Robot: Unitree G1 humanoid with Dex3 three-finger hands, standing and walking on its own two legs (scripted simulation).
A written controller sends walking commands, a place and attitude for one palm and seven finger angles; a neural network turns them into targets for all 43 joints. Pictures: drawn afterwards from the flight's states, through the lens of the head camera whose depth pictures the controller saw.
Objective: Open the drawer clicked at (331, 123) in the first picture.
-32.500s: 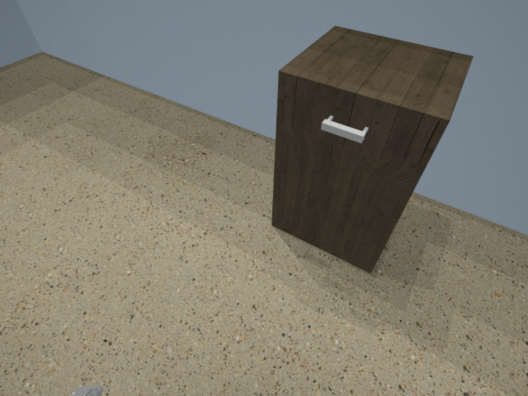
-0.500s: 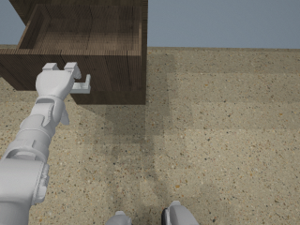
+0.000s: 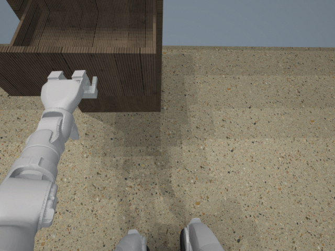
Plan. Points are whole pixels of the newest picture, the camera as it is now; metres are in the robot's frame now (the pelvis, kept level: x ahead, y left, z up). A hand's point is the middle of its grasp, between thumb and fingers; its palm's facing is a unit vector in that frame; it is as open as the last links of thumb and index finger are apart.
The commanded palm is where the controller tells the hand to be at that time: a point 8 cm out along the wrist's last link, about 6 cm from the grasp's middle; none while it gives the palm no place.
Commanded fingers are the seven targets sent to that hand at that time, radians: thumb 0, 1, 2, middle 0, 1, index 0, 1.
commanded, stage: lower the fingers behind the handle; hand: left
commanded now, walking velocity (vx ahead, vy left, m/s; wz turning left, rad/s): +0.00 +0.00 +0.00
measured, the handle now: (72, 85) +0.54 +0.23 -0.01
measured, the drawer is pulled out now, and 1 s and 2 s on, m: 0.29 0.29 0.30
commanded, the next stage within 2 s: close the thumb around the handle in 0.68 s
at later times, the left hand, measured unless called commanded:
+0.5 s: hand (75, 109) +0.48 +0.23 -0.03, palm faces -0.06 -0.02 -1.00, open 13.8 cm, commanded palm +0.46 +0.22 +0.02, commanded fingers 0.00 -0.50 0.30 -0.30 -1.20 -0.30 -1.20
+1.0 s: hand (75, 108) +0.48 +0.22 -0.03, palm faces -0.07 -0.01 -1.00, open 12.5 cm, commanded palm +0.47 +0.22 +0.02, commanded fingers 0.00 0.17 0.59 -0.35 -1.27 -0.35 -1.27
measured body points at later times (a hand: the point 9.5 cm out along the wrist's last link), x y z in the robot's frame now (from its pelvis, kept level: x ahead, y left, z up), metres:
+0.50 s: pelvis -0.01 +0.00 -0.02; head +0.13 +0.00 +0.41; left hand +0.48 +0.22 +0.02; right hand +0.01 -0.28 -0.14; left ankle -0.03 +0.09 -0.67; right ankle +0.03 -0.13 -0.67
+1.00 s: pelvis -0.01 -0.01 -0.01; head +0.14 +0.00 +0.41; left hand +0.48 +0.22 +0.02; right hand +0.00 -0.29 -0.14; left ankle -0.03 +0.09 -0.67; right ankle +0.03 -0.13 -0.67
